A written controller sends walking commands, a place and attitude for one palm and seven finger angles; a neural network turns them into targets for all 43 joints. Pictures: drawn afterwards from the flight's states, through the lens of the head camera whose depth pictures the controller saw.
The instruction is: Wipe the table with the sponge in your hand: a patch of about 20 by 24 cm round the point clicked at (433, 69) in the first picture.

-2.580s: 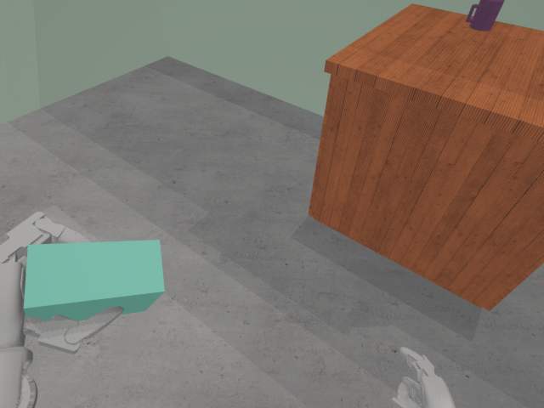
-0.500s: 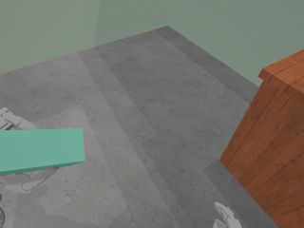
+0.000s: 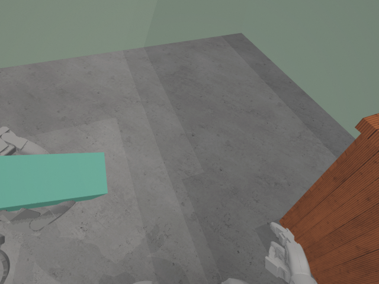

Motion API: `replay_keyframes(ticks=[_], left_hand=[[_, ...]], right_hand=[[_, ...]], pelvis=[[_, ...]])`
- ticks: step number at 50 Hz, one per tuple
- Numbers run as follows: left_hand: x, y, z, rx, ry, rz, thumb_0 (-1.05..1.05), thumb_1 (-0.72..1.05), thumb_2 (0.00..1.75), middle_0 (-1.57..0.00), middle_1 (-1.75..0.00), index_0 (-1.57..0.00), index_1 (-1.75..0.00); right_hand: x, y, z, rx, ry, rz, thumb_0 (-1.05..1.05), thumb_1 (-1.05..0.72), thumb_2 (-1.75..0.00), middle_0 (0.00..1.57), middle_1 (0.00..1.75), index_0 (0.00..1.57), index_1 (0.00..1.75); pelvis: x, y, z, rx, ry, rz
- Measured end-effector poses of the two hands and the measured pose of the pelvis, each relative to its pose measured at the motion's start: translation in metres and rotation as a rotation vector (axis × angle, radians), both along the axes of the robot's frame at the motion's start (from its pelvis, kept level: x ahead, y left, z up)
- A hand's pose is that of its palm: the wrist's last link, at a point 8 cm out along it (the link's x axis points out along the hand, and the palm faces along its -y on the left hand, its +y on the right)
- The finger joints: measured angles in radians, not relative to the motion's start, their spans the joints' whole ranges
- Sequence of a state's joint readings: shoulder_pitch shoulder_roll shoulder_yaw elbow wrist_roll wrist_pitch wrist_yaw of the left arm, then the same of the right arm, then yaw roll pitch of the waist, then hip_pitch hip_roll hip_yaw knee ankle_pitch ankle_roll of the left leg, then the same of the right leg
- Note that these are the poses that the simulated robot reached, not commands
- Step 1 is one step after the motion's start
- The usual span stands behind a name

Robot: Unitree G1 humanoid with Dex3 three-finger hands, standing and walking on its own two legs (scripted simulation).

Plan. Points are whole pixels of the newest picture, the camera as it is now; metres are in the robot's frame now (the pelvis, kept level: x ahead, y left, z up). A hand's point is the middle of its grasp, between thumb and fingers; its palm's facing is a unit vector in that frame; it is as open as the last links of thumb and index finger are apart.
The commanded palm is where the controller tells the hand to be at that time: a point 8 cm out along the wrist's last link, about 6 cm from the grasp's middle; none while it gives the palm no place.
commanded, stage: turn to face it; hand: left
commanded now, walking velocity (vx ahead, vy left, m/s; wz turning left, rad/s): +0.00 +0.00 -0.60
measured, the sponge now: (68, 180) +0.23 +0.21 +0.17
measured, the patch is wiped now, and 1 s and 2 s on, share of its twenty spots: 0.00 0.00 0.00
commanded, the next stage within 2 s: none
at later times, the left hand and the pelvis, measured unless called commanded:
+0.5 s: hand (120, 172) +0.24 +0.13 +0.19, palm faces +0.17 -0.87 -0.47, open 10.0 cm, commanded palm +0.20 +0.18 +0.19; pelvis -0.03 -0.05 +0.01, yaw -14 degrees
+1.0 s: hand (206, 207) +0.20 +0.00 +0.17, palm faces -0.16 -0.84 -0.51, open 10.0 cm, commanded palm +0.18 +0.09 +0.19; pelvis -0.11 -0.06 +0.00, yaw -33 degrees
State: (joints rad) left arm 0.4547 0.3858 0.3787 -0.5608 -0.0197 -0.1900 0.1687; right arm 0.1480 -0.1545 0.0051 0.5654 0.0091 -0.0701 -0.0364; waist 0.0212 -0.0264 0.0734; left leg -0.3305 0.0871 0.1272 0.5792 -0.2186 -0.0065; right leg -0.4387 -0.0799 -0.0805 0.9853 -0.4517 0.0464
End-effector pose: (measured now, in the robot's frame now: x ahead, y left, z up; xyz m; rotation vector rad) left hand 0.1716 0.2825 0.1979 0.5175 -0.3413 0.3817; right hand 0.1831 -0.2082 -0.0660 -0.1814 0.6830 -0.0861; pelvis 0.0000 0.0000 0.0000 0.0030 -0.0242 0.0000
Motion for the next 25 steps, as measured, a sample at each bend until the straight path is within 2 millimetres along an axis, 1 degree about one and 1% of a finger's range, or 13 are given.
replay_keyframes(ticks=[2,4,7,9,11,14,18,20,22,25], left_hand=[[-0.005,-0.011,0.003,-0.012,0.002,0.004,-0.01,-0.49,0.98,-0.76,-1.32,-0.77,-1.33],[-0.007,-0.022,0.005,-0.003,0.002,0.008,-0.01,-0.49,0.98,-0.76,-1.32,-0.77,-1.33],[-0.004,-0.04,0.003,0.03,0.002,0.016,-0.01,-0.49,0.98,-0.76,-1.32,-0.77,-1.33],[0.003,-0.051,-0.002,0.011,0.018,0.012,-0.01,-0.49,0.98,-0.76,-1.32,-0.77,-1.33],[0.012,-0.061,-0.008,-0.027,0.052,-0.004,-0.01,-0.49,0.98,-0.76,-1.32,-0.77,-1.33],[0.025,-0.08,-0.011,-0.048,0.098,-0.07,-0.01,-0.49,0.98,-0.76,-1.32,-0.77,-1.33],[0.034,-0.1,-0.004,-0.001,0.116,-0.182,-0.01,-0.49,0.98,-0.76,-1.32,-0.77,-1.33],[0.036,-0.104,0.001,0.028,0.109,-0.224,-0.01,-0.49,0.98,-0.76,-1.32,-0.77,-1.33],[0.037,-0.106,0.005,0.045,0.095,-0.251,-0.01,-0.49,0.98,-0.76,-1.33,-0.77,-1.33],[0.038,-0.105,0.006,0.043,0.072,-0.279,-0.01,-0.49,0.98,-0.76,-1.33,-0.77,-1.33]], right_hand=[[0.0,0.008,-0.001,0.038,-0.012,0.032,0.01,-0.91,-0.9,0.2,0.3,0.2,0.3],[-0.001,0.011,-0.006,0.074,-0.025,0.056,0.01,-0.91,-0.9,0.2,0.3,0.21,0.3],[-0.003,0.003,-0.02,0.118,-0.041,0.072,0.01,-0.9,-0.9,0.2,0.3,0.21,0.3],[-0.008,-0.01,-0.028,0.118,-0.022,0.061,0.01,-0.9,-0.9,0.21,0.3,0.21,0.3],[-0.018,-0.028,-0.031,0.101,0.012,0.03,0.01,-0.9,-0.9,0.21,0.3,0.21,0.3],[-0.038,-0.058,-0.026,0.065,0.051,-0.052,0.01,-0.9,-0.9,0.21,0.3,0.21,0.3],[-0.07,-0.099,-0.015,0.001,0.08,-0.176,0.01,-0.91,-0.9,0.2,0.3,0.21,0.3],[-0.087,-0.116,-0.009,-0.033,0.092,-0.229,0.01,-0.91,-0.9,0.2,0.3,0.21,0.3],[-0.104,-0.129,-0.003,-0.063,0.105,-0.273,0.01,-0.91,-0.9,0.2,0.3,0.2,0.3],[-0.125,-0.14,0.004,-0.096,0.121,-0.32,0.01,-0.91,-0.9,0.2,0.3,0.2,0.3]], pelvis=[[0.001,-0.007,0.002,-0.003,-0.001,-0.01],[0.001,-0.016,0.001,-0.003,-0.003,-0.023],[-0.001,-0.032,-0.008,0.006,-0.007,-0.051],[-0.005,-0.038,-0.01,0.008,-0.007,-0.065],[-0.008,-0.043,-0.006,0.023,-0.002,-0.091],[-0.012,-0.047,0.002,0.038,0.008,-0.124],[-0.016,-0.052,0.008,0.046,0.029,-0.168],[-0.019,-0.052,0.01,0.047,0.04,-0.194],[-0.022,-0.052,0.01,0.046,0.05,-0.219],[-0.029,-0.048,0.01,0.045,0.058,-0.253]])
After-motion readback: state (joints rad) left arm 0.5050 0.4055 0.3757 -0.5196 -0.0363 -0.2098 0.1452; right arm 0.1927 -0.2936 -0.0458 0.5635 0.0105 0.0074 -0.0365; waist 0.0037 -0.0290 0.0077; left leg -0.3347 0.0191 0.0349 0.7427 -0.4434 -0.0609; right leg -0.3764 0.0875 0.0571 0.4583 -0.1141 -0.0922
